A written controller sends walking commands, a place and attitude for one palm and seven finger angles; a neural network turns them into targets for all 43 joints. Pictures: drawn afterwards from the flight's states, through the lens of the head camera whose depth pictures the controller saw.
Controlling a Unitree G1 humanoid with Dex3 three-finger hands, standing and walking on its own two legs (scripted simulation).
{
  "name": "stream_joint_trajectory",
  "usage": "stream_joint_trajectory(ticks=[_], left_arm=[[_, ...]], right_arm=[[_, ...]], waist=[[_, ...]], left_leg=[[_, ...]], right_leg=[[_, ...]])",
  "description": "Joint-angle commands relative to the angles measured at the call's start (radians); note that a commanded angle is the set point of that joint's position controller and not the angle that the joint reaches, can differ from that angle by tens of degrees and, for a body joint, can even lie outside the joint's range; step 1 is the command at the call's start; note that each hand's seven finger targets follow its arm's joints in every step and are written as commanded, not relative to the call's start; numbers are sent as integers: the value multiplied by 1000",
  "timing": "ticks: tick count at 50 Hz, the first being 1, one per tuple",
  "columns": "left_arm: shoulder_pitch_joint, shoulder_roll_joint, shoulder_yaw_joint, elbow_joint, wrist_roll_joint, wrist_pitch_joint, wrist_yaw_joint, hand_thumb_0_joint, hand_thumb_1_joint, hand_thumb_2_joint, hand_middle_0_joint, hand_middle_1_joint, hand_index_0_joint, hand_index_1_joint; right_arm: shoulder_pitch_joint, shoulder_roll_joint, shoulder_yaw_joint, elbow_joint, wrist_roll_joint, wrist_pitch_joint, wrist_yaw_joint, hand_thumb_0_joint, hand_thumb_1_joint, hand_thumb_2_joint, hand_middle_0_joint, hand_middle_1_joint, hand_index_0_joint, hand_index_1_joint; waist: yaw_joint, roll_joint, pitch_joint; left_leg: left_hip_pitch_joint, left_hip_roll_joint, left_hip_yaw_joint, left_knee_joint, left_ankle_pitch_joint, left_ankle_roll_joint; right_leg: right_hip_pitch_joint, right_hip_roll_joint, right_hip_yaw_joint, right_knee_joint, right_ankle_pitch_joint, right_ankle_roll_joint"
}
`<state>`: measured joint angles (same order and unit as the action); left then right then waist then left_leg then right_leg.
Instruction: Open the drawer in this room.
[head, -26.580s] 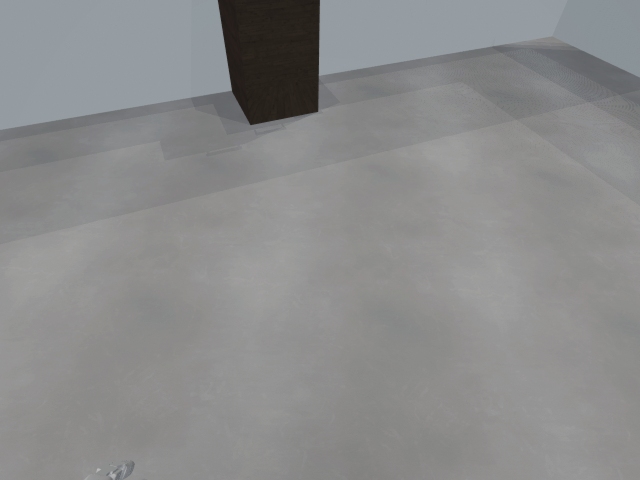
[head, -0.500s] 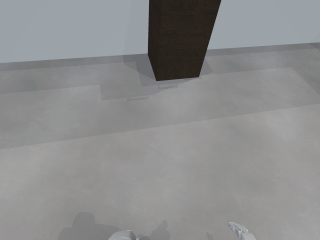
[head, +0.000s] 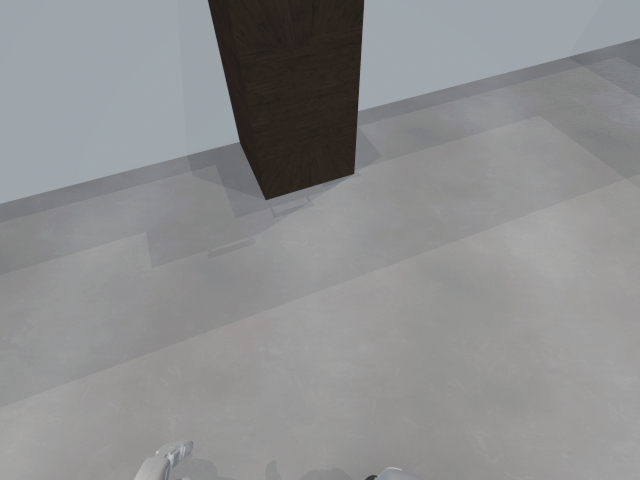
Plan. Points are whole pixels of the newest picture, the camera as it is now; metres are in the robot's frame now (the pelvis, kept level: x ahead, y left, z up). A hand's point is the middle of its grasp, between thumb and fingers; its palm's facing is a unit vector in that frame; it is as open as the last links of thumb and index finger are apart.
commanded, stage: turn or walk to find it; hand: left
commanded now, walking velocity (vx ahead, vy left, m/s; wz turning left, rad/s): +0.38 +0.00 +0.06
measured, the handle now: out of the picture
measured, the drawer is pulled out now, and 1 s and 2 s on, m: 0.00 0.00 0.00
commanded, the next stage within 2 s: stand and wait in 0.80 s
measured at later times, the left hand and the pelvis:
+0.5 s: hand out of the picture +0.08 +0.18 -0.17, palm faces +0.21 -0.97 -0.12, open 7.3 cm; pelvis +0.18 +0.03 +0.01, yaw +5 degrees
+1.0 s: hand (203, 280) +0.48 +0.23 -0.15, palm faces -0.01 -0.98 -0.19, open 7.4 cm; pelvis +0.37 +0.05 +0.01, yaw +2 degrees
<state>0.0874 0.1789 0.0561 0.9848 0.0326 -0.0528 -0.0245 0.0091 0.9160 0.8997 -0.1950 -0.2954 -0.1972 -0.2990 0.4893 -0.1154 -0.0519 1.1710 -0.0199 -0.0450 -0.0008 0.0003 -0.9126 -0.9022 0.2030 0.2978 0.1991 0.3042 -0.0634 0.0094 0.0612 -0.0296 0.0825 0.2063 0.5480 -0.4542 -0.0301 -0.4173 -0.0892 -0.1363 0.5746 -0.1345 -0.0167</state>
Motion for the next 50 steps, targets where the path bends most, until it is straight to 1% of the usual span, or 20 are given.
stream_joint_trajectory(ticks=[1, 3, 5, 7, 11, 19, 21, 23, 24, 25, 26, 27, 29, 31, 34, 37, 40, 42, 47, 50], left_arm=[[402, 253, 55, 83, -25, -12, 34, 0, 900, 900, -200, -300, -200, -300], [250, 172, 39, 51, -25, -15, 33, 0, 900, 900, -200, -300, -200, -300], [188, 94, 15, 40, -21, -20, 34, 0, 900, 900, -200, -300, -200, -300], [194, 69, 7, 51, -16, -27, 35, 0, 900, 900, -200, -300, -200, -300], [225, 73, 13, 60, -9, -43, 39, 0, 900, 900, -200, -300, -200, -300], [318, 116, 12, 108, -8, -42, 37, 0, 900, 900, -200, -300, -200, -300], [323, 130, 14, 115, -7, -35, 38, 0, 900, 900, -200, -300, -200, -300], [297, 134, 16, 116, -12, -27, 36, 0, 900, 900, -200, -300, -200, -300], [294, 117, 11, 112, -17, -24, 33, 0, 900, 900, -200, -300, -200, -300], [321, 63, 4, 94, -22, -24, 25, 0, 900, 900, -200, -300, -200, -300], [273, 54, -8, 60, -22, -25, 19, 0, 900, 900, -200, -300, -200, -300], [240, 72, 1, 57, -15, -16, 26, 0, 900, 900, -200, -300, -200, -300], [196, 51, 7, 72, -14, -9, 15, 0, 900, 900, -200, -300, -200, -300], [227, 30, 6, 89, -6, 3, 8, 0, 900, 900, -200, -300, -200, -300], [250, -4, 12, 81, 0, 29, 11, 0, 900, 900, -200, -300, -200, -300], [203, 12, 18, 48, -3, 39, 5, 0, 900, 900, -200, -300, -200, -300], [113, 23, 16, 9, -2, 41, -1, 0, 900, 900, -200, -300, -200, -300], [52, 18, 7, -13, -4, 36, 0, 0, 900, 900, -200, -300, -200, -300], [-1, 7, -14, -29, -14, 23, 13, 0, 900, 900, -200, -300, -200, -300], [184, 47, -10, 30, -11, 3, 22, 0, 900, 900, -200, -300, -200, -300]], right_arm=[[-77, -124, -20, -135, 16, -12, -5, 0, -900, -900, 200, 300, 200, 300], [-134, -90, -23, -120, 9, -3, 1, 0, -900, -900, 200, 300, 200, 300], [-115, -62, -22, -103, -4, 16, 5, 0, -900, -900, 200, 300, 200, 300], [-76, -49, -25, -90, -9, 29, 10, 0, -900, -900, 200, 300, 200, 300], [-167, -62, -33, -138, -10, 36, 21, 0, -900, -900, 200, 300, 200, 300], [-421, -70, -11, -235, -6, 8, 39, 0, -900, -900, 200, 300, 200, 300], [-407, -88, -13, -239, -4, 0, 35, 0, -900, -900, 200, 300, 200, 300], [-296, -116, -19, -200, -9, -11, 28, 0, -900, -900, 200, 300, 200, 300], [-178, -162, -31, -163, -12, -18, 20, 0, -900, -900, 200, 300, 200, 300], [-40, -273, -59, -134, -23, -26, 8, 0, -900, -900, 200, 300, 200, 300], [47, -351, -74, -111, -11, -17, -1, 0, -900, -900, 200, 300, 200, 300], [-1, -309, -65, -107, -9, -10, -8, 0, -900, -900, 200, 300, 200, 300], [-135, -220, -40, -144, -4, -18, -11, 0, -900, -900, 200, 300, 200, 300], [-179, -170, -26, -146, -3, -31, -12, 0, -900, -900, 200, 300, 200, 300], [-157, -121, -30, -141, -3, -40, -16, 0, -900, -900, 200, 300, 200, 300], [-135, -129, -22, -130, 2, -46, -19, 0, -900, -900, 200, 300, 200, 300], [-88, -138, -25, -114, 2, -49, -21, 0, -900, -900, 200, 300, 200, 300], [-49, -132, -19, -95, 1, -48, -24, 0, -900, -900, 200, 300, 200, 300], [-19, -143, -12, -60, -7, -31, -28, 0, -900, -900, 200, 300, 200, 300], [-43, -156, -14, -53, 5, -22, -30, 0, -900, -900, 200, 300, 200, 300]], waist=[[178, -216, -174], [132, -123, -47], [75, -93, 11], [49, -116, 9], [52, -125, 41], [119, -97, 49], [108, -81, 29], [47, -48, -27], [-3, 25, -92], [-53, 245, -201], [-74, 349, -201], [-58, 262, -153], [-2, 132, -28], [44, 65, 3], [68, 68, 10], [77, 89, 37], [59, 79, 41], [47, 84, 59], [31, 131, 39], [118, 88, -71]], left_leg=[[-567, -17, -182, 736, -83, 49], [-587, 57, -207, 769, 78, 46], [-530, 75, -201, 713, 189, 33], [-504, 71, -181, 661, 238, 16], [-566, 93, -172, 530, 281, -11], [-519, 58, -105, 132, 261, 0], [-426, 45, -94, 73, 228, 14], [-204, -5, -46, -32, 258, 24], [6, 9, -73, -74, 273, 42], [223, 226, -367, -141, 248, 112], [273, 372, -590, -246, 294, 188], [206, 377, -555, -282, 226, 199], [4, 322, -445, -328, 196, 180], [-99, 265, -330, -361, 222, 141], [-127, 224, -237, -398, 242, 144], [-95, 218, -212, -416, 303, 160], [6, 219, -186, -395, 416, 184], [32, 205, -165, -361, 610, 184], [34, 187, -100, -224, 957, 155], [15, 153, -84, -19, 943, 101]], right_leg=[[585, -393, 510, -279, 103, -167], [349, -330, 421, -337, -171, -126], [193, -255, 276, -388, -207, -83], [151, -211, 179, -407, -182, -66], [170, -217, 150, -445, -147, -106], [348, -229, 109, -391, 35, -122], [355, -244, 115, -340, 68, -121], [294, -196, 46, -190, 143, -85], [196, -138, -6, 1, 169, -52], [-1, -23, -64, 280, -68, 3], [-175, 44, -12, 519, -441, 20], [-215, 2, 77, 612, -423, 7], [-217, -60, 107, 651, -270, 10], [-152, -72, 106, 619, -189, 23], [-177, -66, 102, 616, -85, 41], [-256, -76, 114, 583, -16, 55], [-322, -77, 92, 487, -8, 65], [-309, -63, 69, 371, -1, 63], [-99, 10, 7, 85, -25, 22], [189, 48, -18, -90, 125, 8]])
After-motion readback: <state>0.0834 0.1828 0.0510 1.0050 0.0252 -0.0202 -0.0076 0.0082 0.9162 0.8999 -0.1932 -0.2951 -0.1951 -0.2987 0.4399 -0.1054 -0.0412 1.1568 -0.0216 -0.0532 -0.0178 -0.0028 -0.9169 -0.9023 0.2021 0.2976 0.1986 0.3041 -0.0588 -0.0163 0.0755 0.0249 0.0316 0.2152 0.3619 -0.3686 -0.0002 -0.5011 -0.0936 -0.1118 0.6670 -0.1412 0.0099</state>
